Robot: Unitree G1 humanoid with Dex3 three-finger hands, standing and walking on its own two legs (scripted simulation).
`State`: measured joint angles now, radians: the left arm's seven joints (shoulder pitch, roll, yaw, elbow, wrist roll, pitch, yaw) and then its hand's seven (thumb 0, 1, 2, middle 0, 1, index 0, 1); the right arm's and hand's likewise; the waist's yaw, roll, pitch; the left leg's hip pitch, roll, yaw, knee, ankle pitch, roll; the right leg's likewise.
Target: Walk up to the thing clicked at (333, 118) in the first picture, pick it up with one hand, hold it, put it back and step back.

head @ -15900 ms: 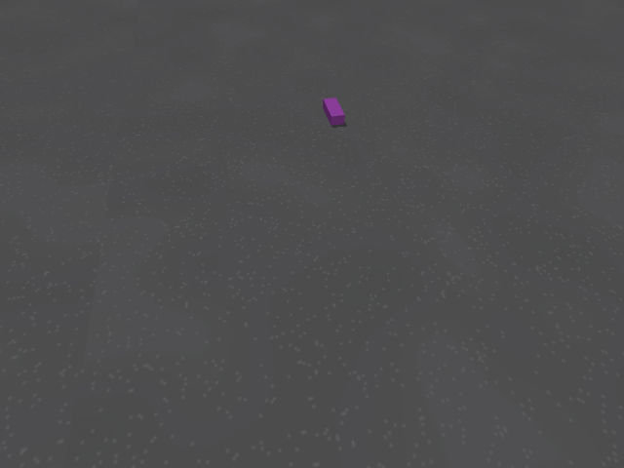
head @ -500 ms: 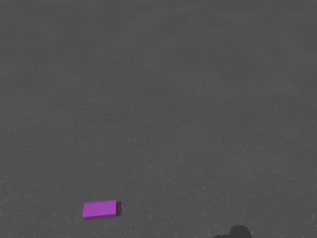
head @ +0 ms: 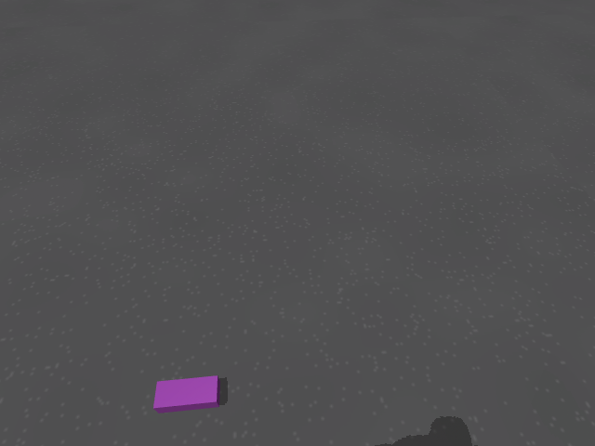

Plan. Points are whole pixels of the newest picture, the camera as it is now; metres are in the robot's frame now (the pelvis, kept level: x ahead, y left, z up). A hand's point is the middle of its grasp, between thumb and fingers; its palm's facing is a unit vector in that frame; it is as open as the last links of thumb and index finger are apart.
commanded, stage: stand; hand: left
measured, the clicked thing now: (188, 394) +0.40 +0.35 -0.75
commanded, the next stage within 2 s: walk up in 0.54 s
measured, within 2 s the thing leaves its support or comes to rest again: neither
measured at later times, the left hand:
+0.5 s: hand out of the picture +0.07 +0.25 -0.16, palm faces -0.03 -0.94 -0.34, open 7.4 cm
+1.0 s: hand out of the picture +0.03 +0.45 -0.18, palm faces +0.06 -0.86 -0.50, open 7.4 cm
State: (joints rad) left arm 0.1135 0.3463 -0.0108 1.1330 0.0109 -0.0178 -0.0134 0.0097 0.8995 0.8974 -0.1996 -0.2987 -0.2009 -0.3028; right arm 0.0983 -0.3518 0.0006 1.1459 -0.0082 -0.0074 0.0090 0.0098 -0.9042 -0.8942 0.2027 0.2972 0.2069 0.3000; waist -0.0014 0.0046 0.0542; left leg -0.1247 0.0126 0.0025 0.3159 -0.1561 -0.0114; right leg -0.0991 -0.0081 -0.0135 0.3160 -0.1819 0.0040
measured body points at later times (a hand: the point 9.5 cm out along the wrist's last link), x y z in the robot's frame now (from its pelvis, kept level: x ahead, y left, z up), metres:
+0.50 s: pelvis +0.00 +0.00 +0.00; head +0.01 +0.00 +0.45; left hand +0.08 +0.30 -0.13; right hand +0.08 -0.30 -0.13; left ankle +0.01 +0.13 -0.75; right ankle -0.01 -0.12 -0.75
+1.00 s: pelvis -0.02 +0.13 -0.03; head +0.03 +0.15 +0.41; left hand +0.03 +0.50 -0.15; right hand +0.08 -0.18 -0.15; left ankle +0.00 +0.27 -0.75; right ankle -0.02 -0.06 -0.70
